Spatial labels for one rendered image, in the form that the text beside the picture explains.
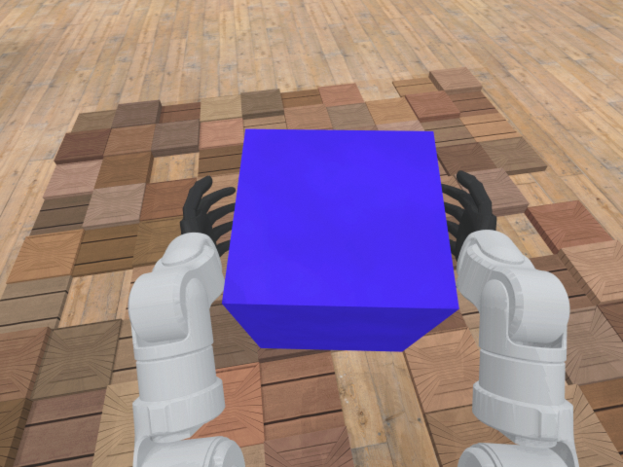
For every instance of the carton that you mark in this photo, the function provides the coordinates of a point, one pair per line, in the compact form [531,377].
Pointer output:
[339,240]

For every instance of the robot right upper arm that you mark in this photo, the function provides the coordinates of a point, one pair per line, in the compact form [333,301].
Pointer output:
[502,455]

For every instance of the robot right hand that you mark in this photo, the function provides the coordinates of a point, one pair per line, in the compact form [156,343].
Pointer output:
[477,214]

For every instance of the robot left hand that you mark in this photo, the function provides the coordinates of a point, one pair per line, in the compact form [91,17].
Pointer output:
[195,219]

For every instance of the right robot forearm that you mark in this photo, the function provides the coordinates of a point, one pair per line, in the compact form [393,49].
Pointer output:
[524,315]

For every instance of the robot left upper arm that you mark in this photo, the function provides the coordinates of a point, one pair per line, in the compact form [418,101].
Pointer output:
[216,451]

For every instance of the left robot forearm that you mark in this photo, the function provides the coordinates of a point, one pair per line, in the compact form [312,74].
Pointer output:
[168,310]

